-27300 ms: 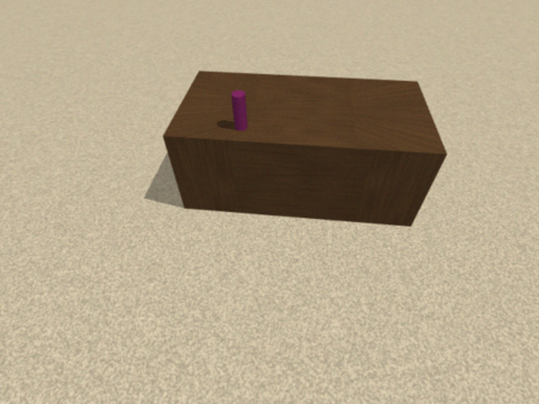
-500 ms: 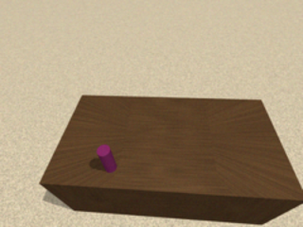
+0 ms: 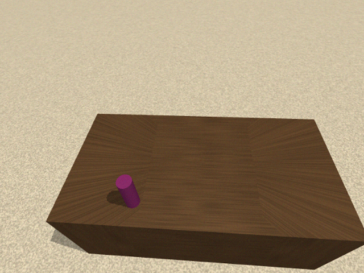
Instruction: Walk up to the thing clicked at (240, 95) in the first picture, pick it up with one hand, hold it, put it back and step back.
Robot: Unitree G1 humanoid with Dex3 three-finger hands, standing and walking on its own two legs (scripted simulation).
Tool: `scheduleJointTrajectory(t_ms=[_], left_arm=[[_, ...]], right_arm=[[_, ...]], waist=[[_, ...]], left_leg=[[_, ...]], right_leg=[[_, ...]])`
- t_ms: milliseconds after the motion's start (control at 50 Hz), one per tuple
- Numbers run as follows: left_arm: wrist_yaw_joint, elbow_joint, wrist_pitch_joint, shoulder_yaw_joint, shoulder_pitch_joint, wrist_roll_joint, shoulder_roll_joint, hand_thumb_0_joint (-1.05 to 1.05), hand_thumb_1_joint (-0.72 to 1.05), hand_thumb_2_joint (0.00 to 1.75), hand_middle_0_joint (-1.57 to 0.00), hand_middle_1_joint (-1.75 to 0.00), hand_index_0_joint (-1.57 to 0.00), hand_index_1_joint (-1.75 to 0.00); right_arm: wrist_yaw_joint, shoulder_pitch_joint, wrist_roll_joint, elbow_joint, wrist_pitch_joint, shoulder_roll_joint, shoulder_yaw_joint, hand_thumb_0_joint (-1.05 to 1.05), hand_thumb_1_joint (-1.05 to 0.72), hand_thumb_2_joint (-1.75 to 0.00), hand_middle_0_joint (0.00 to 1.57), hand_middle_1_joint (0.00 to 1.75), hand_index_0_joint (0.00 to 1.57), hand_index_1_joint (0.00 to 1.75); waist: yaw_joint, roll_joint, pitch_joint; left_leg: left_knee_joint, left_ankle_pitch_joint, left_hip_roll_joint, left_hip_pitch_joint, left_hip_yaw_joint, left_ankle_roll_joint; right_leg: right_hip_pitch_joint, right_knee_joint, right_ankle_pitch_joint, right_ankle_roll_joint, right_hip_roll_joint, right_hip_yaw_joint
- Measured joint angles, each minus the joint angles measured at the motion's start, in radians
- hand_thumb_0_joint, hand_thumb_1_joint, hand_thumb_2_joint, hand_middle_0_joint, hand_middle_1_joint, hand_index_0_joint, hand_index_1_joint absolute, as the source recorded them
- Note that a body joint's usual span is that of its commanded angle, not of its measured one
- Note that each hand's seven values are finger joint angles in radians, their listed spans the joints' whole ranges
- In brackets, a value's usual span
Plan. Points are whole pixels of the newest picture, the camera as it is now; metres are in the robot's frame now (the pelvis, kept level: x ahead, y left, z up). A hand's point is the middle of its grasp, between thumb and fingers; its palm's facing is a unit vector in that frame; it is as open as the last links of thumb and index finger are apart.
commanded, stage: stand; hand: left
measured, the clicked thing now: (128, 192) +0.44 +0.23 -0.25
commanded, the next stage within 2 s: step back in 0.14 s
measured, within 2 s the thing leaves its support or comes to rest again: neither
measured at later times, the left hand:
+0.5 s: hand out of the picture +0.08 +0.33 -0.18, palm faces -0.01 -0.93 -0.38, open 7.4 cm
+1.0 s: hand out of the picture -0.07 +0.32 -0.16, palm faces -0.09 -0.91 -0.41, open 7.4 cm
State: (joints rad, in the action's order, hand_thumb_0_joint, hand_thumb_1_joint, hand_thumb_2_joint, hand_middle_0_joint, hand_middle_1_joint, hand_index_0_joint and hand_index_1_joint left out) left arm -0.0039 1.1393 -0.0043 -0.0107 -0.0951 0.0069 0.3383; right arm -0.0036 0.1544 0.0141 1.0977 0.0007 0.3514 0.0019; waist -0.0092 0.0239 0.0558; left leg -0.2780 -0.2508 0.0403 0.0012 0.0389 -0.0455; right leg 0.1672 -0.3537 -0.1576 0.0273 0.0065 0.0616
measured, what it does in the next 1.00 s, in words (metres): walks backwards: left foot, then right foot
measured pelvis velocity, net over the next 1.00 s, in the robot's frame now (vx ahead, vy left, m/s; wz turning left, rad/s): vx -0.18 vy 0.06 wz -0.09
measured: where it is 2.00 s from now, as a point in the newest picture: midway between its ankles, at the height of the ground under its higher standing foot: outside the picture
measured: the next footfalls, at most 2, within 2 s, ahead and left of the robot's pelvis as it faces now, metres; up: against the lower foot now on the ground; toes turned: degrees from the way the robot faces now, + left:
left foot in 0.46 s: -0.07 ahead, +0.17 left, +0.00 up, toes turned -2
right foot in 0.92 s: -0.15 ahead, -0.04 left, +0.00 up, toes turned -2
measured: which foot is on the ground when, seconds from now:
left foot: down 0.00-0.22, up 0.24-0.44, down 0.46-0.94, up 0.96-1.00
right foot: down 0.00-0.48, up 0.50-0.90, down 0.92-1.00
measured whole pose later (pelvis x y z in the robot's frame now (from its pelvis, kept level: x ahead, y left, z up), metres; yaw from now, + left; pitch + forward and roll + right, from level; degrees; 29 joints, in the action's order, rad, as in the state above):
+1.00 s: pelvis -0.18 +0.06 -0.02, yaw -5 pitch -3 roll +0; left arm 0.00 0.89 0.05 -0.07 -0.16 0.03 0.35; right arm -0.02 0.08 0.00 0.88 -0.06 0.37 -0.05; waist -0.01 0.05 0.18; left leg -0.82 -0.44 -0.02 -0.39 0.03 0.01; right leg 0.23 -0.63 -0.35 0.04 0.05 -0.04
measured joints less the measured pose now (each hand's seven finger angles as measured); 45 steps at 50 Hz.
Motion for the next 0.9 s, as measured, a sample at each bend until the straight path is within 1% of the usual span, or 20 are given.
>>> scheduleJointTrajectory(t_ms=[140,180,240,300,360,420,460,480,500,520,540,560,580,600,620,660,740,780,860,900], left_arm=[[0.001,-0.002,-0.001,0.001,0.002,0.002,0.001,0.01,0.90,0.90,-0.20,-0.30,-0.20,-0.30],[0.000,-0.020,0.004,-0.015,0.007,-0.005,0.001,0.01,0.90,0.90,-0.21,-0.30,-0.20,-0.30],[0.005,-0.063,0.010,-0.036,0.030,-0.011,0.007,0.01,0.90,0.90,-0.21,-0.30,-0.21,-0.30],[0.011,-0.110,0.018,-0.047,0.049,0.003,0.013,0.01,0.90,0.90,-0.21,-0.30,-0.21,-0.30],[0.016,-0.146,0.036,-0.048,0.066,0.020,0.025,0.01,0.90,0.90,-0.21,-0.30,-0.21,-0.30],[0.020,-0.184,0.050,-0.049,0.088,0.029,0.039,0.01,0.90,0.90,-0.21,-0.30,-0.21,-0.30],[0.020,-0.211,0.059,-0.048,0.104,0.023,0.052,0.01,0.90,0.90,-0.21,-0.30,-0.21,-0.30],[0.020,-0.222,0.065,-0.049,0.116,0.017,0.062,0.01,0.90,0.90,-0.21,-0.30,-0.21,-0.30],[0.022,-0.228,0.071,-0.054,0.127,0.010,0.072,0.01,0.90,0.90,-0.21,-0.30,-0.21,-0.30],[0.025,-0.233,0.076,-0.058,0.128,0.007,0.076,0.01,0.90,0.90,-0.21,-0.30,-0.20,-0.30],[0.029,-0.233,0.080,-0.060,0.122,0.006,0.075,0.01,0.90,0.90,-0.20,-0.30,-0.20,-0.30],[0.032,-0.228,0.084,-0.061,0.115,0.007,0.073,0.01,0.90,0.90,-0.20,-0.30,-0.20,-0.30],[0.033,-0.222,0.088,-0.060,0.108,0.006,0.070,0.01,0.90,0.90,-0.20,-0.30,-0.20,-0.30],[0.033,-0.219,0.089,-0.059,0.098,0.001,0.069,0.01,0.90,0.90,-0.20,-0.30,-0.20,-0.30],[0.032,-0.221,0.089,-0.058,0.086,-0.003,0.069,0.01,0.90,0.90,-0.20,-0.30,-0.20,-0.30],[0.030,-0.228,0.085,-0.059,0.057,-0.003,0.066,0.01,0.90,0.90,-0.20,-0.30,-0.20,-0.30],[0.028,-0.228,0.082,-0.062,0.002,0.006,0.058,0.01,0.90,0.90,-0.20,-0.30,-0.20,-0.30],[0.027,-0.226,0.085,-0.063,-0.015,0.007,0.057,0.01,0.90,0.90,-0.20,-0.30,-0.20,-0.30],[0.021,-0.228,0.079,-0.065,-0.034,0.011,0.049,0.01,0.90,0.90,-0.20,-0.30,-0.20,-0.30],[0.015,-0.230,0.071,-0.066,-0.042,0.014,0.045,0.01,0.90,0.90,-0.20,-0.30,-0.20,-0.30]], right_arm=[[0.000,-0.005,0.000,0.000,-0.001,-0.001,0.000,0.00,-0.90,-0.90,0.20,0.30,0.20,0.30],[0.004,-0.016,-0.008,-0.013,-0.010,0.004,-0.006,0.00,-0.90,-0.90,0.20,0.30,0.20,0.30],[0.004,-0.050,-0.021,-0.050,-0.025,0.018,-0.018,0.00,-0.90,-0.90,0.20,0.30,0.20,0.30],[0.008,-0.072,-0.023,-0.095,-0.045,0.039,-0.035,0.00,-0.90,-0.90,0.20,0.30,0.20,0.30],[0.016,-0.066,-0.027,-0.133,-0.055,0.058,-0.051,0.00,-0.90,-0.90,0.20,0.30,0.20,0.30],[0.017,-0.042,-0.022,-0.150,-0.058,0.070,-0.061,0.00,-0.90,-0.90,0.20,0.30,0.20,0.30],[0.015,-0.020,-0.012,-0.151,-0.054,0.072,-0.067,0.00,-0.90,-0.90,0.20,0.30,0.20,0.30],[0.012,-0.015,-0.003,-0.144,-0.050,0.062,-0.073,0.00,-0.90,-0.90,0.20,0.30,0.20,0.30],[0.010,-0.012,0.010,-0.136,-0.049,0.046,-0.075,0.00,-0.90,-0.90,0.20,0.30,0.20,0.30],[0.013,-0.006,0.019,-0.131,-0.050,0.032,-0.071,0.00,-0.90,-0.90,0.20,0.30,0.20,0.30],[0.017,0.004,0.023,-0.130,-0.051,0.022,-0.065,0.00,-0.90,-0.90,0.20,0.30,0.20,0.30],[0.019,0.015,0.024,-0.131,-0.051,0.013,-0.060,0.00,-0.90,-0.90,0.20,0.30,0.20,0.30],[0.019,0.028,0.025,-0.131,-0.051,0.006,-0.056,0.00,-0.90,-0.90,0.20,0.30,0.20,0.30],[0.016,0.037,0.027,-0.131,-0.051,-0.002,-0.052,0.00,-0.90,-0.90,0.20,0.30,0.20,0.30],[0.013,0.042,0.028,-0.133,-0.051,-0.006,-0.049,0.00,-0.90,-0.90,0.20,0.30,0.20,0.30],[0.004,0.040,0.023,-0.141,-0.048,-0.010,-0.047,0.00,-0.90,-0.90,0.20,0.30,0.21,0.30],[-0.013,0.011,0.009,-0.179,-0.038,-0.010,-0.050,0.00,-0.90,-0.90,0.21,0.30,0.21,0.30],[-0.016,-0.008,0.006,-0.202,-0.034,-0.010,-0.050,0.00,-0.90,-0.90,0.21,0.30,0.21,0.30],[-0.013,-0.045,0.003,-0.236,-0.034,-0.001,-0.046,0.00,-0.90,-0.90,0.21,0.30,0.21,0.30],[-0.010,-0.059,0.000,-0.244,-0.038,0.006,-0.045,0.00,-0.90,-0.90,0.21,0.30,0.21,0.30]], waist=[[-0.001,0.001,-0.004],[0.001,0.002,0.007],[0.000,-0.005,0.063],[-0.004,-0.019,0.108],[0.003,-0.023,0.123],[0.015,-0.025,0.126],[0.027,-0.031,0.126],[0.028,-0.055,0.136],[0.020,-0.085,0.152],[0.014,-0.099,0.160],[0.022,-0.097,0.159],[0.036,-0.088,0.154],[0.047,-0.080,0.146],[0.048,-0.079,0.136],[0.043,-0.081,0.127],[0.027,-0.083,0.125],[0.013,-0.075,0.140],[0.009,-0.071,0.149],[0.001,-0.050,0.158],[-0.004,-0.038,0.152]], left_leg=[[0.000,-0.001,0.001,0.001,0.000,0.000],[-0.051,-0.017,0.000,-0.033,0.002,0.007],[-0.225,-0.051,-0.017,-0.132,-0.009,0.033],[-0.499,-0.214,-0.068,-0.257,0.003,0.062],[-0.628,-0.250,-0.084,-0.318,0.016,0.074],[-0.570,-0.241,-0.066,-0.302,0.023,0.068],[-0.418,-0.159,-0.047,-0.253,0.017,0.064],[-0.380,-0.157,-0.060,-0.237,0.006,0.053],[-0.380,-0.153,-0.077,-0.232,-0.011,0.055],[-0.380,-0.145,-0.080,-0.231,-0.022,0.060],[-0.377,-0.135,-0.073,-0.235,-0.018,0.065],[-0.364,-0.120,-0.065,-0.239,-0.004,0.068],[-0.342,-0.100,-0.058,-0.240,0.008,0.071],[-0.312,-0.078,-0.056,-0.240,0.010,0.074],[-0.284,-0.058,-0.055,-0.240,0.003,0.075],[-0.249,-0.032,-0.055,-0.240,-0.018,0.079],[-0.253,-0.019,-0.056,-0.249,-0.055,0.089],[-0.269,-0.018,-0.056,-0.260,-0.073,0.092],[-0.323,-0.023,-0.046,-0.297,-0.103,0.087],[-0.361,-0.031,-0.039,-0.323,-0.113,0.079]], right_leg=[[-0.002,0.001,0.000,0.000,0.001,0.000],[0.018,-0.018,-0.003,0.001,0.000,0.002],[0.054,-0.055,-0.001,0.005,-0.011,-0.006],[0.097,-0.085,0.010,0.002,-0.036,-0.024],[0.148,-0.125,0.014,-0.010,-0.051,-0.032],[0.203,-0.182,0.007,-0.031,-0.062,-0.027],[0.243,-0.238,-0.007,-0.050,-0.074,-0.021],[0.263,-0.275,-0.018,-0.052,-0.092,-0.032],[0.280,-0.320,-0.083,-0.039,-0.092,-0.071],[0.298,-0.384,-0.184,-0.028,-0.059,-0.123],[0.312,-0.464,-0.278,-0.024,-0.012,-0.162],[0.322,-0.546,-0.336,-0.021,0.035,-0.187],[0.329,-0.625,-0.358,-0.019,0.074,-0.205],[0.336,-0.693,-0.349,-0.017,0.102,-0.222],[0.340,-0.744,-0.332,-0.015,0.121,-0.234],[0.327,-0.802,-0.305,-0.022,0.131,-0.237],[0.238,-0.728,-0.316,-0.053,0.103,-0.214],[0.195,-0.654,-0.336,-0.059,0.084,-0.205],[0.115,-0.454,-0.324,-0.048,0.038,-0.152],[0.071,-0.335,-0.267,-0.034,0.022,-0.131]])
